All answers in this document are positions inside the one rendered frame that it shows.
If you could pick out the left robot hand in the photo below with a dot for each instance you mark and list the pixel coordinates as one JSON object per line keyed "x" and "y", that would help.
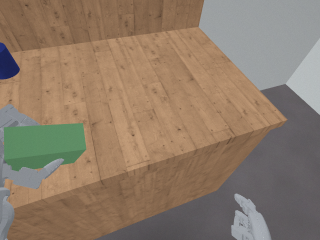
{"x": 26, "y": 177}

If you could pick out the right robot hand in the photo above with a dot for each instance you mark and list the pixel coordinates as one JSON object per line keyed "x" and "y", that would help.
{"x": 254, "y": 226}

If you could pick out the table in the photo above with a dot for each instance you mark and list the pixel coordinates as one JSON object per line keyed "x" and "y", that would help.
{"x": 167, "y": 116}

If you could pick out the robot left forearm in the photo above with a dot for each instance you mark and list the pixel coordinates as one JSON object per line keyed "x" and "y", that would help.
{"x": 7, "y": 213}

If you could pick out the sponge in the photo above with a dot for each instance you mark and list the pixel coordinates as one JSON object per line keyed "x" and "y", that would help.
{"x": 38, "y": 145}

